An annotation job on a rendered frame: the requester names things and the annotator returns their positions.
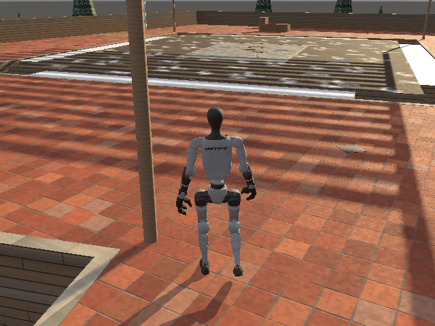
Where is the robot left thigh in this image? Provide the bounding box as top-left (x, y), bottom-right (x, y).
top-left (194, 189), bottom-right (209, 234)

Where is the left robot upper arm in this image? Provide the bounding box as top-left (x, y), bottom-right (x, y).
top-left (185, 137), bottom-right (202, 176)

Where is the right robot upper arm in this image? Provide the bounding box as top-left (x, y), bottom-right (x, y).
top-left (230, 137), bottom-right (249, 173)

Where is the left robot hand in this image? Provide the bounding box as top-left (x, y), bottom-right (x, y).
top-left (176, 197), bottom-right (192, 215)

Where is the robot head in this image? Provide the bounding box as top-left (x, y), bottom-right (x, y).
top-left (205, 107), bottom-right (227, 140)

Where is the robot right forearm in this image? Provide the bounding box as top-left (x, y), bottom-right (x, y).
top-left (242, 163), bottom-right (256, 189)

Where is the right robot hand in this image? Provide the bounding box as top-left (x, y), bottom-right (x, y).
top-left (241, 186), bottom-right (257, 200)

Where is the robot left forearm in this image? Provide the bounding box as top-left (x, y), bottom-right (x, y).
top-left (178, 166), bottom-right (192, 199)

